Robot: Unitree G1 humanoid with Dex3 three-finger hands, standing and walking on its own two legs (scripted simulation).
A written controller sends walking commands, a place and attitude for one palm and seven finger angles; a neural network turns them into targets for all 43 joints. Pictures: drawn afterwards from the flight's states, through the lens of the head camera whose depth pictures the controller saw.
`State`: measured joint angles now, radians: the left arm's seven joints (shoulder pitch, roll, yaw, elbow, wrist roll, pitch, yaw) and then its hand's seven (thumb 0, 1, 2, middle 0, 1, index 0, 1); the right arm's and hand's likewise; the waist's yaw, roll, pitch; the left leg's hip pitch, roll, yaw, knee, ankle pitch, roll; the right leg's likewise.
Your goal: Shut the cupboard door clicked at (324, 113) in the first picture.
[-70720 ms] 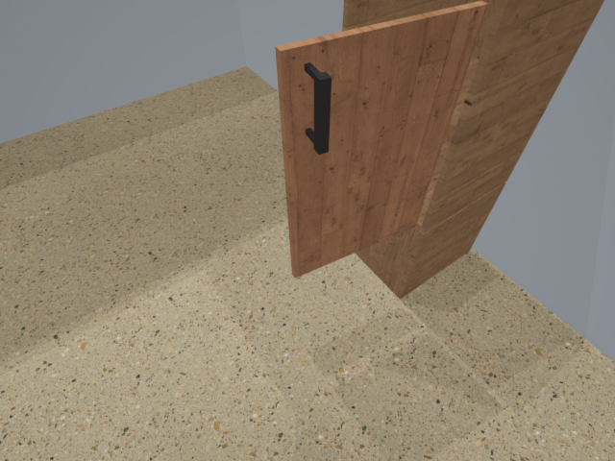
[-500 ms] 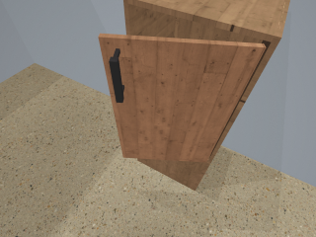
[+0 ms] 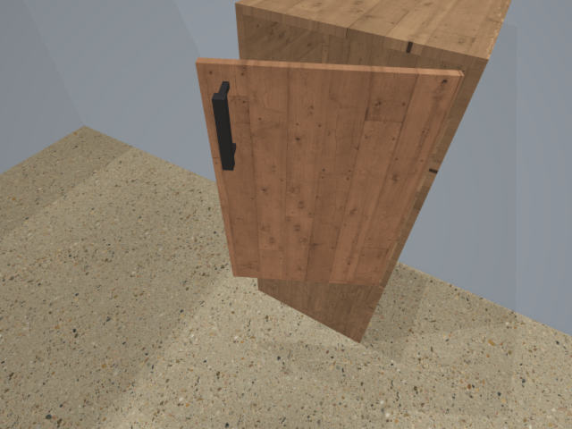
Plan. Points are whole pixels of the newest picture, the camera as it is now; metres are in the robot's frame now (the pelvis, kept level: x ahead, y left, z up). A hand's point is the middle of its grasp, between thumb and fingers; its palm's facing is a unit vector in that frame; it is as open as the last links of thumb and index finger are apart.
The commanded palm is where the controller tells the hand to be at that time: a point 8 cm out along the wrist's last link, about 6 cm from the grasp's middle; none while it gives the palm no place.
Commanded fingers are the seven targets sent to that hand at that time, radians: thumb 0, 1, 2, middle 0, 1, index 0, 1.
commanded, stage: come to a stop and stand still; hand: left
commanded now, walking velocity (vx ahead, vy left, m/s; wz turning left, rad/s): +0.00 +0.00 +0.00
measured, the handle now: (226, 127) +0.52 +0.14 +0.15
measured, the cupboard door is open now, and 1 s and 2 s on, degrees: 26 26 26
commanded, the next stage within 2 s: look again from close up in 0.84 s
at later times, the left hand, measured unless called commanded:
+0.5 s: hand out of the picture -0.11 +0.20 -0.19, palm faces +0.06 -0.98 -0.17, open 7.3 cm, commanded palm none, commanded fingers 0.00 0.90 0.90 -0.20 -0.30 -0.20 -0.30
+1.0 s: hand out of the picture +0.06 +0.22 -0.18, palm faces -0.06 -0.98 -0.20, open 7.3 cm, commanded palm none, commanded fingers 0.00 0.90 0.90 -0.20 -0.30 -0.20 -0.30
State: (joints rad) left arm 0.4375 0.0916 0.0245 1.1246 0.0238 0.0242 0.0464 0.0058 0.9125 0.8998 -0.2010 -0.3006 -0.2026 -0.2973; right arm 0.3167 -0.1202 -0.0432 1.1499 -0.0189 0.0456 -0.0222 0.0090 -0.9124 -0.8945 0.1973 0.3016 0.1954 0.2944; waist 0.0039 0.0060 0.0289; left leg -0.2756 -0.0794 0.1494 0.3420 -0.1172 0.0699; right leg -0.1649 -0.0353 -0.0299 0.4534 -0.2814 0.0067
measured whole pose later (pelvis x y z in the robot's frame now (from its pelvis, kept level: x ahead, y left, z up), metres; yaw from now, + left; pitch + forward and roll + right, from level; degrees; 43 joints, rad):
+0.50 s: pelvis -0.03 +0.04 -0.01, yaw -1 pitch +0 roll -2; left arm 0.42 0.12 0.06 1.14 0.03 0.05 0.05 0.01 0.91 0.90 -0.20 -0.30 -0.20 -0.30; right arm 0.27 -0.17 -0.08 1.08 -0.02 0.04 -0.02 0.03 -0.95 -0.89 0.20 0.30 0.20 0.29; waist 0.00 0.00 0.03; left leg -0.45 -0.02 0.03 0.83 -0.33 -0.03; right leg -0.08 0.00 -0.10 0.43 -0.35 -0.02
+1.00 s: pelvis -0.03 +0.04 -0.01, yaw -3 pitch +3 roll +1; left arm 0.16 0.20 0.03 0.99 0.02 0.00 0.02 0.01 0.91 0.90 -0.20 -0.30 -0.20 -0.30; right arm 0.28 -0.13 -0.04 1.07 -0.03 0.02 -0.02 0.01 -0.91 -0.89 0.20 0.30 0.20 0.30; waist -0.02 -0.05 0.03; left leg -0.34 0.01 0.07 0.53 -0.24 0.01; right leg -0.24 -0.06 0.02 0.49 -0.36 -0.01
